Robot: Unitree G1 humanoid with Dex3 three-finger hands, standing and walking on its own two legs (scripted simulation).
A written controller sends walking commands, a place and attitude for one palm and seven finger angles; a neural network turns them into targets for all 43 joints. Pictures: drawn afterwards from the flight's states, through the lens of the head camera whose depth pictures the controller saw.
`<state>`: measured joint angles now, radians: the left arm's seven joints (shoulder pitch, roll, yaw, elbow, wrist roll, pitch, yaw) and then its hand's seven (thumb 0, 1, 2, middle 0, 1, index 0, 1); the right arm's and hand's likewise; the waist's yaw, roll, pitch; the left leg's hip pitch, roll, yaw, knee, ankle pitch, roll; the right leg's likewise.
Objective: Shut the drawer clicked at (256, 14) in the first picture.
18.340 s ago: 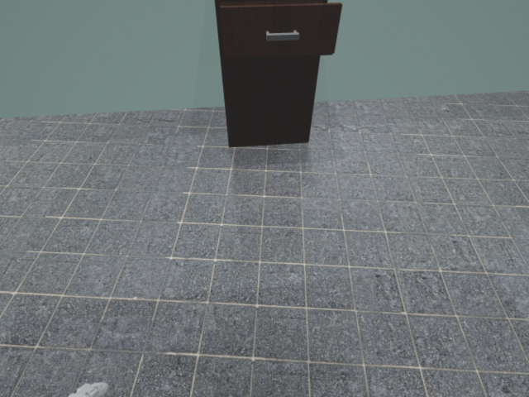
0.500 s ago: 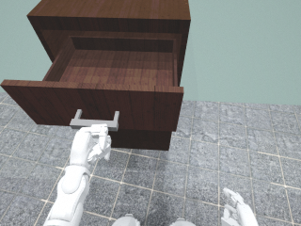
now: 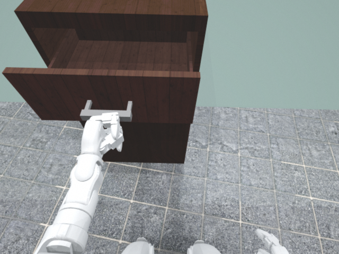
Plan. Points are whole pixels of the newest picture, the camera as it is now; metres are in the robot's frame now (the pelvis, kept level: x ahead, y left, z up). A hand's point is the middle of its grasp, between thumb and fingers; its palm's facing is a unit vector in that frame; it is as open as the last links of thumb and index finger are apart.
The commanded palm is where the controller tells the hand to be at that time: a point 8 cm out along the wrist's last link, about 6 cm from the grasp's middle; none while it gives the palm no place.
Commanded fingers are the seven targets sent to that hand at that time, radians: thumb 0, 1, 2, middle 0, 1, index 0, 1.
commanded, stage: push the drawer shut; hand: left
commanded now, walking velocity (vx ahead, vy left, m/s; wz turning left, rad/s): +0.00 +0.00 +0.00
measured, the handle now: (108, 109) +0.45 +0.16 +0.06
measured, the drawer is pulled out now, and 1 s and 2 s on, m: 0.18 0.06 0.00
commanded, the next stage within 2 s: pull the fist back off the drawer in 1.88 s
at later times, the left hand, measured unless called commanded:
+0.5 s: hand (125, 116) +0.44 +0.12 +0.05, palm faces -0.01 -1.00 -0.05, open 3.2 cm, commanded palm +0.42 +0.17 +0.06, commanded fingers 0.00 0.90 0.90 -1.40 -1.60 -1.40 -1.60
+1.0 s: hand (126, 96) +0.50 +0.12 +0.06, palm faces -0.01 -1.00 -0.03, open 3.2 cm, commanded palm +0.49 +0.17 +0.06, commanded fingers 0.00 0.90 0.90 -1.40 -1.60 -1.40 -1.60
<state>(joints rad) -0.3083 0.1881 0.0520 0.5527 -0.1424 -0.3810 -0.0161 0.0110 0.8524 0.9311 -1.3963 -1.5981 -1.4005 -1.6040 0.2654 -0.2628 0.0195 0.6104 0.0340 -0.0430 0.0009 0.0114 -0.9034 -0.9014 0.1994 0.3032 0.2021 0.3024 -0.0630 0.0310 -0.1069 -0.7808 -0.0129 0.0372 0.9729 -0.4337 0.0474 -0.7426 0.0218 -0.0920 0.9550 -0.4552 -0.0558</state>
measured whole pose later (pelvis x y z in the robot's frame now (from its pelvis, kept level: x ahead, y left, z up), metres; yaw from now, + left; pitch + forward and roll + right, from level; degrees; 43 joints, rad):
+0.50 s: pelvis +0.00 +0.01 +0.00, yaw -1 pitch +16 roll -1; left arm -0.59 0.22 0.15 0.89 -0.10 -0.45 0.01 0.02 0.85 0.93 -1.40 -1.60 -1.40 -1.60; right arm 0.32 -0.26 0.02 0.64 0.01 0.00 0.01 0.01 -0.90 -0.90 0.20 0.30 0.20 0.30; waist -0.11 0.03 -0.11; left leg -0.84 -0.01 0.05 0.99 -0.43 0.06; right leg -0.80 0.03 -0.08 0.97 -0.45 -0.05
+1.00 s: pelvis +0.00 +0.01 -0.01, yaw -2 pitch +20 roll -2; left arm -0.86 0.34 0.29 1.16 -0.06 -0.49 -0.04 0.03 0.80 0.90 -1.40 -1.60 -1.40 -1.60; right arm 0.40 -0.27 0.02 0.65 -0.01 0.01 0.03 0.01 -0.90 -0.90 0.20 0.30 0.20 0.30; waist -0.18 0.03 -0.12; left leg -0.95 0.01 0.05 1.03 -0.44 0.06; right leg -0.91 0.04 -0.08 0.99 -0.44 -0.04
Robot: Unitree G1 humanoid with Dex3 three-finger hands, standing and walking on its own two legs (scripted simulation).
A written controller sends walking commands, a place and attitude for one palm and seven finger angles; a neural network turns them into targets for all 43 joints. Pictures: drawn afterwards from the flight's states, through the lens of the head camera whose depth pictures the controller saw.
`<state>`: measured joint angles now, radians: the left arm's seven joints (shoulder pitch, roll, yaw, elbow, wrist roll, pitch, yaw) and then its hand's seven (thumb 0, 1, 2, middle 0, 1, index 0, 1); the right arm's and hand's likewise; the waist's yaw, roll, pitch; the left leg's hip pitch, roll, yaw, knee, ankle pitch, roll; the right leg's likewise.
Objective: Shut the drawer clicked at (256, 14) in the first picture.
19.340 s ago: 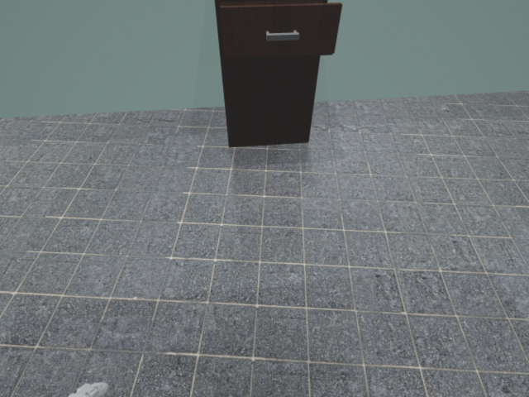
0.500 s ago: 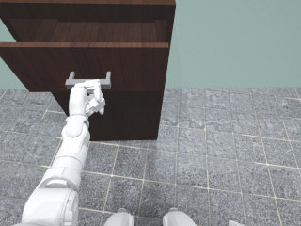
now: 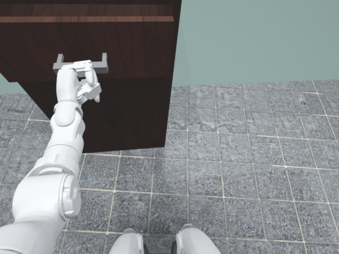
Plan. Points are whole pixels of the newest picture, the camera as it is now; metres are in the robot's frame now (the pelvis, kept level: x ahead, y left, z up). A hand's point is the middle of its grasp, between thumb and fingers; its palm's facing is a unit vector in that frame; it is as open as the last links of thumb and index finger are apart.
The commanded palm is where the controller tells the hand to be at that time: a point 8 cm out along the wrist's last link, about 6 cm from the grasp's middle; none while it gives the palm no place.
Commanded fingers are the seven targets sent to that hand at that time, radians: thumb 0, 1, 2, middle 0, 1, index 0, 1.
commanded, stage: push the drawer shut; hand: left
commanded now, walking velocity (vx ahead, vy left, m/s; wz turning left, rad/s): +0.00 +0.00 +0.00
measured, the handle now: (82, 62) +0.57 +0.17 +0.07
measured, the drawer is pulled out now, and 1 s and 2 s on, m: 0.06 0.00 0.00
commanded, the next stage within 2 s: pull the fist back off the drawer in 0.88 s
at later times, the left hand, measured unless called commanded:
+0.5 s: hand (100, 66) +0.56 +0.12 +0.07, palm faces +0.04 -1.00 -0.03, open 3.3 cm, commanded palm +0.55 +0.16 +0.07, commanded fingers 0.00 0.90 0.90 -1.40 -1.60 -1.40 -1.60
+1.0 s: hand (94, 65) +0.56 +0.14 +0.07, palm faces +0.04 -1.00 -0.05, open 3.1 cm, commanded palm +0.60 +0.15 +0.07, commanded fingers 0.00 0.90 0.90 -1.40 -1.60 -1.40 -1.60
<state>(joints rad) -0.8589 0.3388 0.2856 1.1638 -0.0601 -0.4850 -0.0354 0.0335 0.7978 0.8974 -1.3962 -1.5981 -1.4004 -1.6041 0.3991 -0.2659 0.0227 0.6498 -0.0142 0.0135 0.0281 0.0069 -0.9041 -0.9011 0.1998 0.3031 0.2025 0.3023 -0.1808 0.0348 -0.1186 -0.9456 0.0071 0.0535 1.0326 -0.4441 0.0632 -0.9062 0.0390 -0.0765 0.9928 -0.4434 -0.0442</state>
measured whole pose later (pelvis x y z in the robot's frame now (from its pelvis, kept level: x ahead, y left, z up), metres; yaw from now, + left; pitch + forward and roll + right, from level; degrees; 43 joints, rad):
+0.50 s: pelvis +0.01 +0.01 -0.01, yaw -1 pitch +25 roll -3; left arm -1.07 0.44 0.34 1.30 0.01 -0.45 0.00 0.04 0.83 0.93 -1.40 -1.60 -1.40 -1.60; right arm 0.45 -0.27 0.04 0.64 -0.04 0.05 0.05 0.00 -0.90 -0.90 0.20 0.30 0.20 0.30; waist -0.24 0.05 -0.12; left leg -1.05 0.02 0.04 1.08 -0.47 0.07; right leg -1.00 0.05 -0.09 1.01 -0.45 -0.04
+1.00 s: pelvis -0.02 +0.01 -0.02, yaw +0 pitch +27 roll -6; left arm -1.23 0.54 0.28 1.40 0.02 -0.40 0.01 0.02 0.62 0.97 -1.40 -1.60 -1.40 -1.60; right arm 0.46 -0.28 0.08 0.66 -0.05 -0.02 0.03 0.00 -0.90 -0.90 0.20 0.30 0.20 0.30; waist -0.30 0.05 -0.11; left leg -1.17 0.01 0.00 1.13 -0.43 0.07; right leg -1.09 0.04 -0.13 1.04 -0.42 -0.04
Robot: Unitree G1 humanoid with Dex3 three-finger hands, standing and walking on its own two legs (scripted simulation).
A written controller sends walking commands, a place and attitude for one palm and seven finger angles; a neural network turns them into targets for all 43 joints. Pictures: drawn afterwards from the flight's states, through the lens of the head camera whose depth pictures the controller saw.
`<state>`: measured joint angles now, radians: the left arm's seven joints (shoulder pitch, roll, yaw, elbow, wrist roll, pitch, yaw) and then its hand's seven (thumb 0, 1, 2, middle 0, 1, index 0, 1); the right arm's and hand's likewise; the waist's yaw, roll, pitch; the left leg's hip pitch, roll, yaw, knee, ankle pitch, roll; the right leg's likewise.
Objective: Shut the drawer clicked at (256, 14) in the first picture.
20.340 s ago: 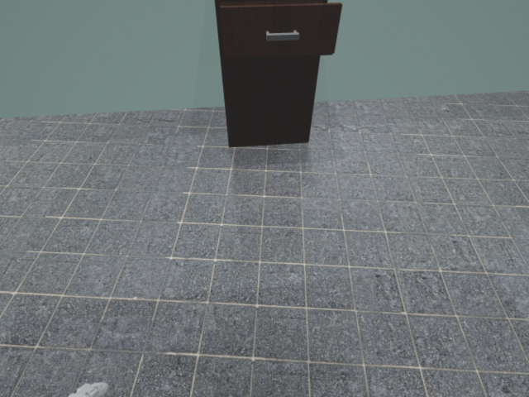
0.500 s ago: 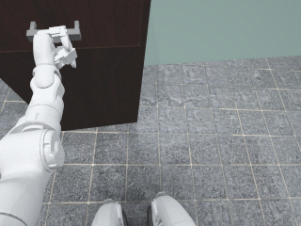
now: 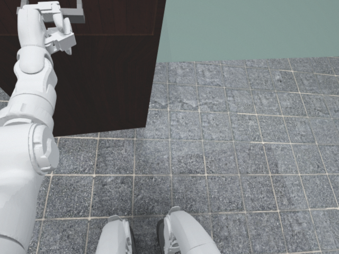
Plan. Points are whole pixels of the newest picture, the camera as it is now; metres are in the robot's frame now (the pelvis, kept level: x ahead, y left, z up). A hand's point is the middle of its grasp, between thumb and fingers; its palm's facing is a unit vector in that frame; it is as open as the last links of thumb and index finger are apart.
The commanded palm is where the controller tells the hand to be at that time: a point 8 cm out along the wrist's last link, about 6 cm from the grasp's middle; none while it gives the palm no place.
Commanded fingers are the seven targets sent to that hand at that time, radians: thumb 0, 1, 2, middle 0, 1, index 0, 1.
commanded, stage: pull the fist back off the drawer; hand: left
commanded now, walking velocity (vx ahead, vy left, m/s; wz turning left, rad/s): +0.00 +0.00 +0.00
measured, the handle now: (52, 9) +0.65 +0.15 +0.09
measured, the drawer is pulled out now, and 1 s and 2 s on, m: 0.00 0.00 0.00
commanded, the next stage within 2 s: draw the hand back to the body in 0.68 s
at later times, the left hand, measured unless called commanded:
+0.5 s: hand (69, 35) +0.58 +0.12 +0.09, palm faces +0.02 -1.00 -0.01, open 3.1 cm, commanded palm +0.55 +0.15 +0.09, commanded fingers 0.00 0.90 0.90 -1.40 -1.60 -1.40 -1.60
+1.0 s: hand (57, 48) +0.53 +0.14 +0.11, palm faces +0.03 -1.00 -0.03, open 3.3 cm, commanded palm +0.47 +0.19 +0.13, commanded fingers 0.00 0.90 0.90 -1.40 -1.60 -1.40 -1.60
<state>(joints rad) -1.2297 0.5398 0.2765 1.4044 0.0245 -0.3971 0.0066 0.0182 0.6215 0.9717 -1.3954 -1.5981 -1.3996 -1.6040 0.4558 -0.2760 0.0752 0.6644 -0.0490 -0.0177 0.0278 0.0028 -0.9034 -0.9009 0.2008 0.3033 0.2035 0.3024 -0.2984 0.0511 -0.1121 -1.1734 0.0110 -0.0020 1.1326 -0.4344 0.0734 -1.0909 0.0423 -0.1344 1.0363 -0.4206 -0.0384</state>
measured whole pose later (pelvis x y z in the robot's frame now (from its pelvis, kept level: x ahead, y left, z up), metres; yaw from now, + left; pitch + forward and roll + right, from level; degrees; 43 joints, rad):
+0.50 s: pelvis +0.00 +0.01 +0.00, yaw -1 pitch +26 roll -5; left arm -1.15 0.49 0.34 1.30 0.02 -0.39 0.00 0.02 0.72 0.90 -1.40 -1.60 -1.40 -1.60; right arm 0.47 -0.27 0.06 0.64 -0.05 0.01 0.06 0.00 -0.90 -0.90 0.20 0.30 0.20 0.30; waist -0.27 0.06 -0.11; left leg -1.14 0.02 0.03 1.13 -0.45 0.09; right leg -1.07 0.05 -0.10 1.03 -0.42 -0.02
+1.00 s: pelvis +0.06 +0.00 +0.04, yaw -2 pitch +21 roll -3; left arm -0.60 0.31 0.28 0.77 -0.12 -0.35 -0.06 0.02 0.90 0.91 -1.39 -1.60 -1.40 -1.60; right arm 0.42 -0.26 0.01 0.57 0.02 0.12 0.06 0.01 -0.91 -0.90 0.20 0.30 0.20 0.30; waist -0.13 0.05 -0.13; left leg -0.82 0.02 0.06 0.92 -0.46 0.06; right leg -0.78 0.06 -0.04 0.86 -0.44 -0.03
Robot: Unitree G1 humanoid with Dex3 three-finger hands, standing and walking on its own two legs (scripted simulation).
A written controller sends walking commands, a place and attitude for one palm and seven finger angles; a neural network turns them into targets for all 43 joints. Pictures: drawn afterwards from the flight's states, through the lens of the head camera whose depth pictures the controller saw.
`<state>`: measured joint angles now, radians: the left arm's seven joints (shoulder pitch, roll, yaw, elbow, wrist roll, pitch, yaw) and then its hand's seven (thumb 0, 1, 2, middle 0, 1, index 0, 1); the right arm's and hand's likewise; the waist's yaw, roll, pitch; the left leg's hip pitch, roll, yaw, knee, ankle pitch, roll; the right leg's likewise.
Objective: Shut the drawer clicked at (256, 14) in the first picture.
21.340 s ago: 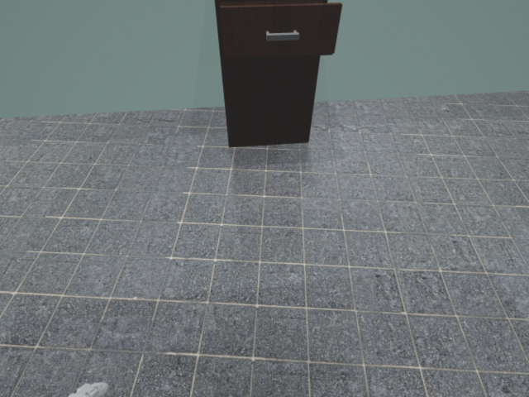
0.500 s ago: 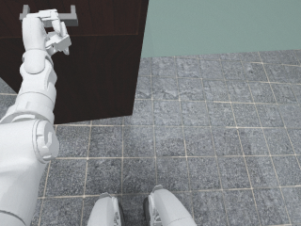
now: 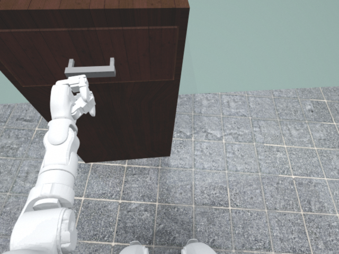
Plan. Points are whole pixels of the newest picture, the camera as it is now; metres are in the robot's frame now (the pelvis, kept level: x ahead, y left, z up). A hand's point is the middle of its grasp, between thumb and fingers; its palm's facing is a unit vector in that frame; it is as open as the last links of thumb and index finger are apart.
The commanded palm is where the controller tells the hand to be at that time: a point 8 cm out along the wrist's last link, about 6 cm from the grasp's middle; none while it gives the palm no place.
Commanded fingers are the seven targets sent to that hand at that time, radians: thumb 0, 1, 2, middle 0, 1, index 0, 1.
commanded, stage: draw the hand back to the body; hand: left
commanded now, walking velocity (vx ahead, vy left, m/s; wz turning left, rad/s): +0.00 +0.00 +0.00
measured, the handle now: (91, 66) +0.58 +0.18 +0.05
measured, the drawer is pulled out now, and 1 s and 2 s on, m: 0.00 0.00 0.00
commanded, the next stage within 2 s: step back with the hand held close in 1.16 s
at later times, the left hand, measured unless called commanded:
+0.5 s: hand (37, 165) +0.28 +0.20 +0.14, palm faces +0.21 -0.95 -0.22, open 3.3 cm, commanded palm +0.24 +0.25 +0.16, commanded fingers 0.00 0.90 0.90 -1.40 -1.60 -1.40 -1.60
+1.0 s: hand out of the picture +0.15 +0.24 +0.21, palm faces +0.42 -0.82 -0.39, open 3.3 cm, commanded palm +0.10 +0.28 +0.23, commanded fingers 0.00 0.90 0.90 -1.40 -1.60 -1.40 -1.60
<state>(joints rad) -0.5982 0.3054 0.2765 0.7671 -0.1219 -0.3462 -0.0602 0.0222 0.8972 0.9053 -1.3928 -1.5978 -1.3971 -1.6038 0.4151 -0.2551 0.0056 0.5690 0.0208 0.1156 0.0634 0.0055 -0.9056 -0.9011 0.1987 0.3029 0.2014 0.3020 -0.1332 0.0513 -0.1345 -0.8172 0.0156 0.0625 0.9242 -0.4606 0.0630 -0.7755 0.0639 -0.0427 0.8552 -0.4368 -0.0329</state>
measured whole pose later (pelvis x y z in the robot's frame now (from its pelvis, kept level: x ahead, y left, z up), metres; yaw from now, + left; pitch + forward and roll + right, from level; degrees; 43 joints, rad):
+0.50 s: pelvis -0.01 -0.01 +0.04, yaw +3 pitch +2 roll -1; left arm -0.01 0.29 0.08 0.11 -0.10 -0.06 0.04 0.02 0.90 0.90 -1.40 -1.60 -1.40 -1.60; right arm 0.16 -0.25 0.05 0.53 0.06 0.05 -0.06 0.01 -0.90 -0.90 0.20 0.30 0.20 0.30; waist 0.02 0.05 -0.04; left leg -0.29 -0.03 0.03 0.57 -0.31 0.06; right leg -0.26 0.03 -0.05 0.55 -0.32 -0.04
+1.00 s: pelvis -0.01 +0.00 +0.05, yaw +3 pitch -4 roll -1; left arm 0.53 0.35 0.27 -0.45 -0.09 -0.09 0.09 0.02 0.90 0.90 -1.40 -1.60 -1.40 -1.60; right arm 0.22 -0.25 0.03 0.61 0.02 -0.05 -0.06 0.01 -0.90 -0.90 0.20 0.30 0.20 0.30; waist 0.06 0.08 0.00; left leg -0.11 -0.04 0.03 0.43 -0.25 0.06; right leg -0.06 0.03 -0.05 0.39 -0.25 -0.03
